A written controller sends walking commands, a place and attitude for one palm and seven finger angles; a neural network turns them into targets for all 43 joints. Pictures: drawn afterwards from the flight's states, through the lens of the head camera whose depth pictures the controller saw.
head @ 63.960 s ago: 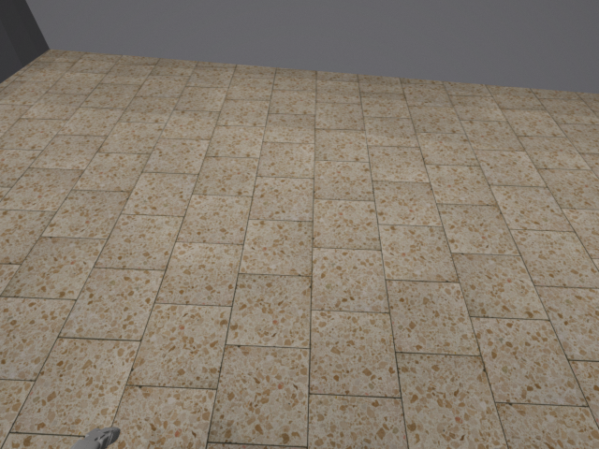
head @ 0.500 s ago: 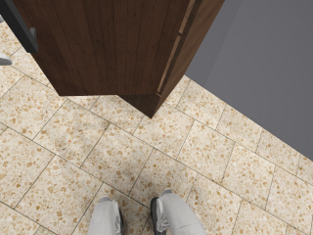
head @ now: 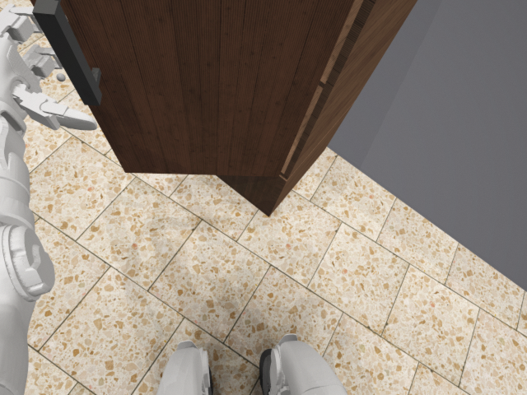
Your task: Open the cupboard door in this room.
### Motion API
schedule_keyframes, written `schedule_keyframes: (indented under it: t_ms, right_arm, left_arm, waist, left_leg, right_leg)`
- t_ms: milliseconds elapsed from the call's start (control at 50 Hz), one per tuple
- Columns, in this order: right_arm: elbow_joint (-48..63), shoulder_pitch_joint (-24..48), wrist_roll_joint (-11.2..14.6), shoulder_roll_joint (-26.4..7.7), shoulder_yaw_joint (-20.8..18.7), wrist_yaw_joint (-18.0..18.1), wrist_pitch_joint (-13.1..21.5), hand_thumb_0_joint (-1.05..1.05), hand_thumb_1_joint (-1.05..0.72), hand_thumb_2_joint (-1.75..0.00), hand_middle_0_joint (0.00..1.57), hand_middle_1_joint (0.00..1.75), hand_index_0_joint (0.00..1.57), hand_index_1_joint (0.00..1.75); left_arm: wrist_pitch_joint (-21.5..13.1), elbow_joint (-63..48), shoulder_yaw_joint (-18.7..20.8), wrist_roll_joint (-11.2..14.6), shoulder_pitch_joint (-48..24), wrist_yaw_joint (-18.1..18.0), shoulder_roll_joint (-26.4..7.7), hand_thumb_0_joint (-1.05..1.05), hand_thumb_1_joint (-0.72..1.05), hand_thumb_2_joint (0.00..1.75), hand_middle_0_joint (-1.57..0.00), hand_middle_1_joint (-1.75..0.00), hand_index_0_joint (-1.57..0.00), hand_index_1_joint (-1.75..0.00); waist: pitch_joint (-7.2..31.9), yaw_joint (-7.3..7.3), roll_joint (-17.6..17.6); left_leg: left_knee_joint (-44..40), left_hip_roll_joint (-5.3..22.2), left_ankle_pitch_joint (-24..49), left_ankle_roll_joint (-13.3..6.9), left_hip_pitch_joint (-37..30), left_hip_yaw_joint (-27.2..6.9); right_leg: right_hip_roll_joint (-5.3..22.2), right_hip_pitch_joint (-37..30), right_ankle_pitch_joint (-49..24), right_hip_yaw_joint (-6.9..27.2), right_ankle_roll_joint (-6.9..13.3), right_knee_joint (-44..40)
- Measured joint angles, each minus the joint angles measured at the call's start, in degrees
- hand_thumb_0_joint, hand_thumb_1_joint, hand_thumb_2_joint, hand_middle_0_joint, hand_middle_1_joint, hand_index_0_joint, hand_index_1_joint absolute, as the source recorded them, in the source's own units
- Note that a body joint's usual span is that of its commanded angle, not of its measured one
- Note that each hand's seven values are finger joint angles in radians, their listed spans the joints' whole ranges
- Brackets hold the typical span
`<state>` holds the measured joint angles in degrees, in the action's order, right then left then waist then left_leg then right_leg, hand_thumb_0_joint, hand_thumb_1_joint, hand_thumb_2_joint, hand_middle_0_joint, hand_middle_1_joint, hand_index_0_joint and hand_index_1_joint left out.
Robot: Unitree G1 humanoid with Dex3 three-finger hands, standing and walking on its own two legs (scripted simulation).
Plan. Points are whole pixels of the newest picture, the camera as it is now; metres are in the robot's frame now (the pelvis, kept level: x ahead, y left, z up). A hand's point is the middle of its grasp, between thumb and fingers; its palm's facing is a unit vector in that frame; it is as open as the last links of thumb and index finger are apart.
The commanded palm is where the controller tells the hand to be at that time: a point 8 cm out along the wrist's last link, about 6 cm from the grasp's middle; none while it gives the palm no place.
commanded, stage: slide the fingers in behind the handle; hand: left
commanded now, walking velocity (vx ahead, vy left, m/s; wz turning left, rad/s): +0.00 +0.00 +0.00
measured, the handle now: (76, 49) +0.58 +0.22 +0.08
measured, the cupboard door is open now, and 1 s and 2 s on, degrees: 40 40 41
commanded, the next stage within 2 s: close the thumb around the handle in 0.92 s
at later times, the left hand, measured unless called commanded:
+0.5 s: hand (91, 75) +0.54 +0.19 +0.08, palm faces -0.02 -1.00 -0.01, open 14.0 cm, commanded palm +0.52 +0.23 +0.07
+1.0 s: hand (89, 78) +0.53 +0.19 +0.08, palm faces -0.02 -1.00 -0.01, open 14.0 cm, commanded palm +0.51 +0.23 +0.07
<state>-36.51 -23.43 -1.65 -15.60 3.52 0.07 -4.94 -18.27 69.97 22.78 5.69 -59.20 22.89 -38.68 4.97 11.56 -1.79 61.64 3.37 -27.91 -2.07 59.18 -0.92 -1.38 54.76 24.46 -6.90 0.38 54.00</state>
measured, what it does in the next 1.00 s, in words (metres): stands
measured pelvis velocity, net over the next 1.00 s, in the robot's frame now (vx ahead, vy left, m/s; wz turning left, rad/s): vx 0.00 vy -0.01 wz -0.02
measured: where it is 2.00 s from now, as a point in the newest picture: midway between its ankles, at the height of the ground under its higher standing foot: outside the picture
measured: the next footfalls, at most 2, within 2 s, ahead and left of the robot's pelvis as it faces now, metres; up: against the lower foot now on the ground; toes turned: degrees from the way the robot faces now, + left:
none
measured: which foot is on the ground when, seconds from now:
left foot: down 0.00-1.00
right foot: down 0.00-1.00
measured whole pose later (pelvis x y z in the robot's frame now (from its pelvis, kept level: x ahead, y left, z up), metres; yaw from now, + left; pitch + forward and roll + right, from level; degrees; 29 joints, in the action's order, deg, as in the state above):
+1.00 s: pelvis +0.00 -0.01 +0.00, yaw -1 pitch +24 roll -4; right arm -35.5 -23.7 -1.2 -15.7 2.8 -0.5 -4.4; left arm -20.7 69.2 25.1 5.1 -55.9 18.3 -35.1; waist 5.3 11.9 -2.2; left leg 61.3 3.9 -28.0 -1.8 57.4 1.1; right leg -1.8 54.8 24.7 -4.7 0.6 55.5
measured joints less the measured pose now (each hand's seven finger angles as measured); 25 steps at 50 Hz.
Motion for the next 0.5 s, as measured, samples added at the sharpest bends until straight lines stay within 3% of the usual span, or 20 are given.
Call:
schedule_keyframes:
  t_ms: [120, 500]
  right_arm:
    - [1.81, 0.75, 0.01, -0.07, -0.03, -0.24, 0.26, 0.0, -0.9, -0.9, 0.2, 0.3, 0.2, 0.3]
    - [1.37, -0.89, 0.62, -0.13, -0.36, -0.3, -0.01, 0.0, -0.91, -0.9, 0.2, 0.3, 0.2, 0.3]
  left_arm:
    - [-0.82, 0.7, 2.81, -1.32, 0.85, -2.89, 0.57, -0.01, -0.5, 0.3, -0.3, -1.2, -0.28, -1.21]
    - [-1.13, -0.09, 3.01, -0.93, 1.72, -3.68, 1.61, -0.01, -0.5, 0.3, -0.29, -1.2, -0.3, -1.2]
  waist:
    - [0.24, 1.14, -0.21]
    - [-0.25, 0.9, -0.51]
  left_leg:
    - [0.47, 0.48, -0.47, 0.15, -0.25, 0.84]
    - [0.02, 0.84, -0.03, 0.61, -0.73, 1.75]
  right_leg:
    - [-0.36, 0.5, 0.41, 0.86, 0.18, 1.12]
    - [-0.67, 1.04, 0.31, 1.81, 0.69, 1.93]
